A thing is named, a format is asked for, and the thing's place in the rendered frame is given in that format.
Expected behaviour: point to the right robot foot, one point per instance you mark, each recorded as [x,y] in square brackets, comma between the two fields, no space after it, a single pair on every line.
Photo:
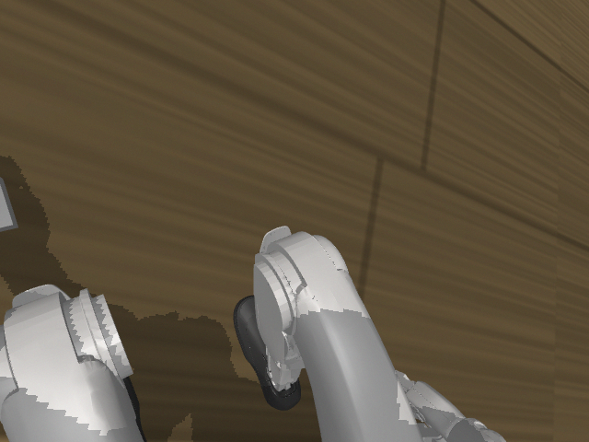
[254,350]

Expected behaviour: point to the right robot arm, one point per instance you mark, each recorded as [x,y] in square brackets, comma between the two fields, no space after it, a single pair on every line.
[472,430]

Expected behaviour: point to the left robot foot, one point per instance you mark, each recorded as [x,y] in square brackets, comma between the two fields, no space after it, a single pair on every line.
[135,403]

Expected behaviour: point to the small box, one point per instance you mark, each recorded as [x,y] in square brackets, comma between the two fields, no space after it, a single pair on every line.
[7,216]

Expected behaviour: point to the right robot hand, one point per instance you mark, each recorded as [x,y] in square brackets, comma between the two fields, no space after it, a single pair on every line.
[432,408]

